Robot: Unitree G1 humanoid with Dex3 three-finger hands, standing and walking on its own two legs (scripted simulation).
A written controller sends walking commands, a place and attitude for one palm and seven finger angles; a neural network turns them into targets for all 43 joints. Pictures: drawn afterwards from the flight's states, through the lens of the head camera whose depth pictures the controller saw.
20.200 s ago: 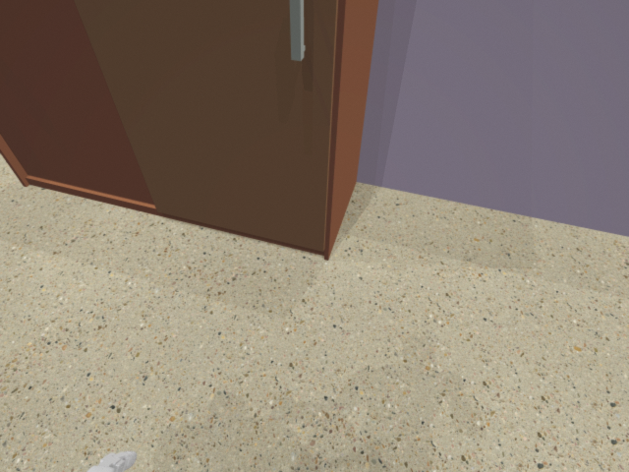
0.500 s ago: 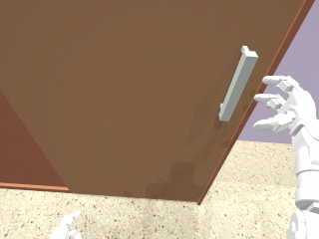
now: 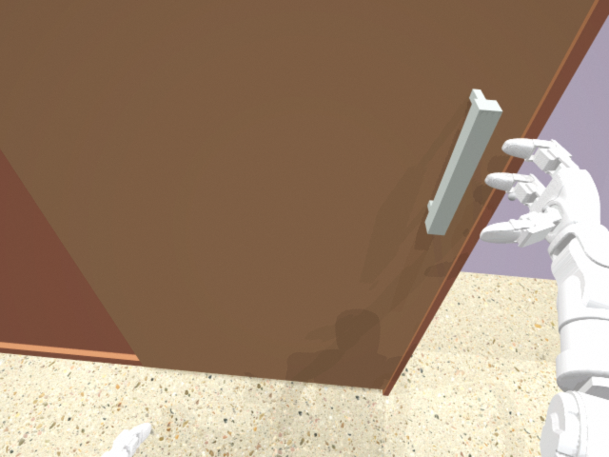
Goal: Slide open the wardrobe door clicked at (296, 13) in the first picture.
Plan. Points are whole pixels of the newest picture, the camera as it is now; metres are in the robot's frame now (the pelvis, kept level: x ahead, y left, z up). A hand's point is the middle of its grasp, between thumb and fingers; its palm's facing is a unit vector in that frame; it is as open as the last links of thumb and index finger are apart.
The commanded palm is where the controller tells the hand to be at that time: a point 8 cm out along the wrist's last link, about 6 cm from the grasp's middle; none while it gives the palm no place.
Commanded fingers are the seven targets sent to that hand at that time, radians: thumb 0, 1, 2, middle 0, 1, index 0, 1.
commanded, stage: move the hooked fingers beside the handle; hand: right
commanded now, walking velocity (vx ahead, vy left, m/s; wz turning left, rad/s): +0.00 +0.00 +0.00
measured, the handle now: (454, 167) +0.47 -0.16 +0.17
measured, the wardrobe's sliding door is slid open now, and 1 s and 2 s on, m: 0.00 0.00 0.00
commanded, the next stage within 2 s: feel for the door with the fingertips in 0.48 s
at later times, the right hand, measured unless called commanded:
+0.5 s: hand (511, 199) +0.41 -0.22 +0.18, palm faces +0.04 +1.00 -0.01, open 14.0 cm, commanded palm +0.39 -0.26 +0.18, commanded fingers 0.00 0.50 -0.30 0.30 1.20 0.30 1.20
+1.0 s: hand (485, 193) +0.41 -0.18 +0.19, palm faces +0.01 +1.00 +0.01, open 14.0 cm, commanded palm +0.38 -0.23 +0.18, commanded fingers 0.00 0.50 -0.30 0.30 1.20 0.30 1.20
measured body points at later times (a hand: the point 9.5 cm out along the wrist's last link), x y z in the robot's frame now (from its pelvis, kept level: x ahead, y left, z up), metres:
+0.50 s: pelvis -0.01 -0.01 +0.00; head -0.01 -0.01 +0.45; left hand +0.10 +0.25 -0.10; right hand +0.40 -0.27 +0.18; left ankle -0.03 +0.10 -0.74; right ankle +0.01 -0.11 -0.74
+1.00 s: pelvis -0.01 +0.00 +0.00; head -0.01 +0.00 +0.45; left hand +0.11 +0.25 -0.10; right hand +0.40 -0.23 +0.19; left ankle -0.03 +0.10 -0.74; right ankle +0.01 -0.11 -0.74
